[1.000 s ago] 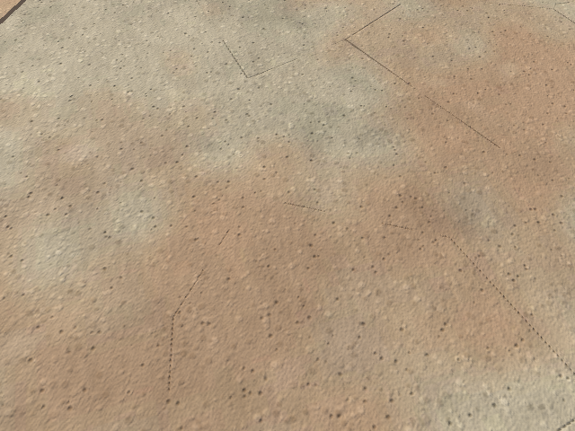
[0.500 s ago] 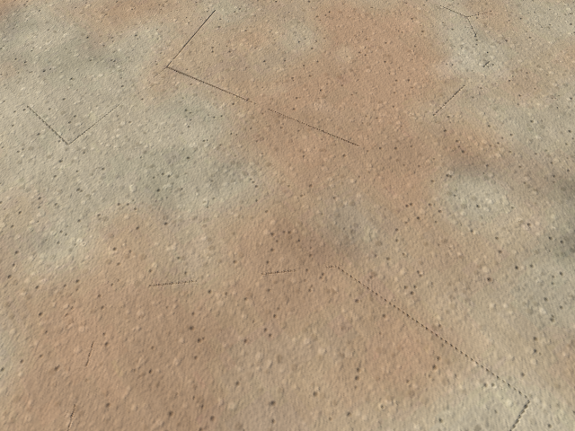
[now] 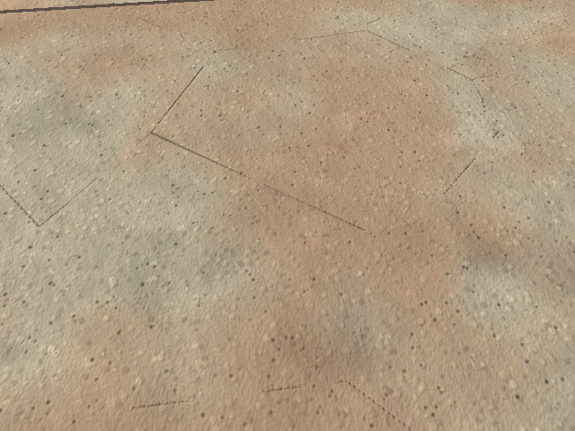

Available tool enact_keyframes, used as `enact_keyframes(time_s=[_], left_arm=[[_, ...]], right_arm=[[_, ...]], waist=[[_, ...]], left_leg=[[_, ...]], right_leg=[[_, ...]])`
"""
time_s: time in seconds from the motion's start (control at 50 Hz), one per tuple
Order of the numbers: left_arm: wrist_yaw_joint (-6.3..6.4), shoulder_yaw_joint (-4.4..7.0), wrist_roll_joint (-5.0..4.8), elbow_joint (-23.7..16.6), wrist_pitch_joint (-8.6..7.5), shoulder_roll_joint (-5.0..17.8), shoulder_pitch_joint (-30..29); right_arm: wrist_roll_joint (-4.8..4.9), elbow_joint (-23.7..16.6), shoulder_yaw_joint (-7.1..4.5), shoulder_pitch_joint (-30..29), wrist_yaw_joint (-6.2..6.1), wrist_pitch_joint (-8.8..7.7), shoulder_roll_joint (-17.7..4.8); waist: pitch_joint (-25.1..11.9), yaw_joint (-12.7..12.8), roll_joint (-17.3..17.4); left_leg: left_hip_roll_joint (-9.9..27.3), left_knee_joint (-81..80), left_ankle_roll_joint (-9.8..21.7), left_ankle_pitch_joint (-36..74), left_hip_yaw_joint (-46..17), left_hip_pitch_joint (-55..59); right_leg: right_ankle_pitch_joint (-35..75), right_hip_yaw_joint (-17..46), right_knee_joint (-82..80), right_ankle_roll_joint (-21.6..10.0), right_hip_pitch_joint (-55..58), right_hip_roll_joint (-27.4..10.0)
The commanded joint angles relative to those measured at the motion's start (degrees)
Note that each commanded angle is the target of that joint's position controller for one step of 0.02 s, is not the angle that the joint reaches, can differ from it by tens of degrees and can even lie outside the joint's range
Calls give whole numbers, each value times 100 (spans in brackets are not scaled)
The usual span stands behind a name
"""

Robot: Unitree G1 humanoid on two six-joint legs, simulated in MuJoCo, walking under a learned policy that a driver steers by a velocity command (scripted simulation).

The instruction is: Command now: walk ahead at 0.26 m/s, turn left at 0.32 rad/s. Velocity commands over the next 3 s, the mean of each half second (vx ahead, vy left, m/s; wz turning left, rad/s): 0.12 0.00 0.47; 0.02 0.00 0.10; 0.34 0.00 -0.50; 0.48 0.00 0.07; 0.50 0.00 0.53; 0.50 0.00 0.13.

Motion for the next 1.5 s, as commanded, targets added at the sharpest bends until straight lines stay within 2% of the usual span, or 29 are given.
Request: enact_keyframes(time_s=[0.02, 0.1, 0.22, 0.34, 0.42, 0.44, 0.46, 0.48, 0.5, 0.54, 0.6, 0.72, 0.8, 0.82, 0.84, 0.86, 0.9, 0.94, 1.0, 1.06, 1.14, 1.18, 1.2, 1.22, 1.24, 1.26, 1.28, 1.34, 1.5], left_arm=[[40, 203, 51, -661, -131, 822, -413], [144, 155, 39, -641, 54, 508, -124], [210, 179, 24, -733, 187, 453, -738], [98, 198, -33, -882, 27, 473, -1406], [10, 272, -80, -723, -126, 576, -1025], [19, 315, -56, -664, -148, 685, -879], [64, 376, 22, -739, -110, 1021, -862], [47, 409, 220, -666, -19, 1206, -793], [41, 372, 126, -694, 3, 938, -739], [64, 257, 53, -781, 51, 557, -1055], [92, 226, 36, -703, 144, 593, -1124], [21, 206, -13, -496, 211, 647, -1084], [-93, 165, -179, -264, 202, 726, -910], [-112, 150, -156, -197, 153, 732, -671], [-166, 69, 2, -262, 89, 494, -611], [-140, 48, -106, -356, 66, 315, -667], [-50, 223, -148, -331, 150, 794, -1003], [36, 325, -158, -228, 333, 798, -692], [1, 249, -195, -325, 424, 486, -779], [-139, 177, -189, -525, 353, 376, -1065], [-274, 208, -192, -393, 279, 467, -542], [-241, 312, -211, 9, 271, 597, 394], [-178, 449, -267, 133, 257, 943, 1014], [-196, 598, -182, -45, 127, 1825, 1263], [-244, 459, -83, -154, -35, 1400, 1036], [-233, 345, -67, -227, -134, 1056, 709], [-215, 284, -101, -300, -177, 862, 482], [-94, 226, -85, -410, -124, 818, 274], [111, 316, -193, -196, -51, 953, 834]], right_arm=[[29, -322, -214, 448, -81, 83, -782], [-35, -307, -267, 390, -190, 179, -898], [87, -286, -341, 474, -425, 490, -1052], [40, -357, -365, 562, -532, 690, -1042], [117, -536, -348, 259, -533, 752, -968], [120, -589, -311, 254, -535, 752, -846], [14, -592, -228, 650, -513, 743, -552], [62, -700, -250, 881, -506, 723, -612], [-26, -584, -370, 1115, -483, 699, -1088], [73, -373, -491, 978, -500, 821, -1230], [88, -511, -371, 683, -490, 927, -778], [-58, -617, -152, 365, -459, 849, -328], [-73, -334, -205, 681, -410, 808, -457], [-101, -374, -259, 722, -447, 798, -757], [-172, -439, -340, 891, -520, 823, -1182], [-198, -313, -389, 686, -495, 852, -1274], [-238, -482, -326, 207, -495, 748, -903], [-166, -436, -306, 196, -530, 629, -840], [-21, -306, -308, 346, -552, 549, -725], [-10, -252, -351, 333, -543, 497, -829], [130, -193, -444, 181, -370, 408, -1066], [104, -165, -366, 142, -317, 380, -772], [-33, -240, -244, 19, -273, 338, -392], [-103, -831, -149, -540, -285, 222, -122], [100, -828, -232, -665, -261, 77, -522], [206, -776, -281, -562, -197, -25, -717], [120, -609, -312, -368, -186, -85, -791], [-111, -484, -336, -341, -160, -131, -716], [12, -816, -146, -1479, -52, -127, -279]], waist=[[-742, -286, -13], [-849, 33, 533], [-963, -111, 588], [-670, -326, 844], [-683, -40, 949], [-735, -9, 832], [-1104, -227, -163], [-918, -395, -1454], [-1002, -317, -1180], [-759, -315, -484], [-538, -217, -679], [-841, -53, -959], [-528, -238, -893], [-622, -178, -657], [-899, -97, 308], [-765, -9, 1419], [-281, -247, 1278], [-180, -225, 1214], [-127, -331, 1000], [-65, -438, 1032], [-104, -107, 851], [-258, 283, 443], [-362, 535, -544], [-334, 590, -1990], [-228, 601, -1113], [133, 378, -971], [261, 223, -625], [151, 59, -492], [304, 383, -502]], left_leg=[[1740, -844, 1213, 3566, -2181, 2310], [1361, -1032, 1180, 3988, -1734, 1605], [1102, -964, 822, 2408, -1920, 1340], [1095, -709, 794, 1528, -2652, 1600], [856, -235, 555, 1848, -2984, 1652], [637, -4, 351, 1233, -2887, 1323], [162, 1002, 42, -731, -2235, 740], [-649, 2002, -321, -3250, -1334, -511], [-244, 3218, -608, -3314, -1151, -774], [10, 3917, -862, -2526, -988, -852], [66, 3855, -1004, -1933, -613, -733], [362, 1560, -924, -1788, -298, 419], [166, -1038, -613, -148, -10, 1753], [541, -999, -409, 339, -385, 2362], [1505, -747, -55, 1595, -1161, 2902], [2005, -925, 581, 913, -1409, 1952], [2015, -1217, 829, 492, -1494, 1471], [2242, -1166, 1009, 1535, -1425, 1568], [2087, -1633, 836, -963, -1205, 1933], [2034, -1854, 696, -1635, -978, 1939], [2001, -1633, 602, -1720, -452, 1269], [1682, -633, 320, -1924, 61, 459], [1266, 1143, -89, -1817, 682, -373], [171, 3062, -485, -2812, 522, -2380], [464, 3780, -366, -2723, -409, -2867], [696, 3737, -212, -2098, -497, -2959], [851, 3556, -173, -1563, -455, -2788], [829, 2639, -371, -437, -306, -2089], [327, 194, -702, 1196, -165, -1008]], right_leg=[[334, 92, 696, 194, -2073, -497], [650, 21, -245, 390, -1574, -471], [1626, 139, -1378, 569, -1513, -283], [1455, 338, -2448, 499, -1412, -104], [2036, 220, -4026, 257, -373, -77], [2881, 331, -4503, 107, 319, -413], [4296, 1266, -4337, -372, 1236, -1564], [5772, 2516, -4280, -1414, 1565, -2523], [5763, 2708, -4234, -1758, 1480, -2864], [4935, 1467, -4106, -1320, 1165, -2104], [4629, 716, -4315, -1253, 744, -1629], [4417, 555, -4323, -1397, 800, -1611], [3347, 738, -4166, -1069, 185, -1326], [2836, 805, -4121, -730, -245, -1240], [1733, 455, -3426, -345, -707, -818], [541, -272, -3157, -54, -753, -342], [104, -434, -1811, 150, -933, -312], [-447, -178, -428, 285, -1410, -379], [247, -305, -575, 264, -1914, -633], [437, -552, -1571, 128, -1546, -703], [975, -1006, -2944, -229, -94, -516], [1148, -1168, -3438, -424, 1251, -175], [834, -25, -3946, -755, 2061, -818], [-458, 3531, -5094, -1938, 2527, -2281], [-997, 4000, -5496, -2238, 2381, -2609], [-775, 3488, -5482, -2036, 2144, -2452], [-223, 2867, -5368, -1792, 1969, -2157], [1675, 1717, -5389, -1441, 1596, -1589], [2497, 1084, -5257, -1198, 855, -1219]])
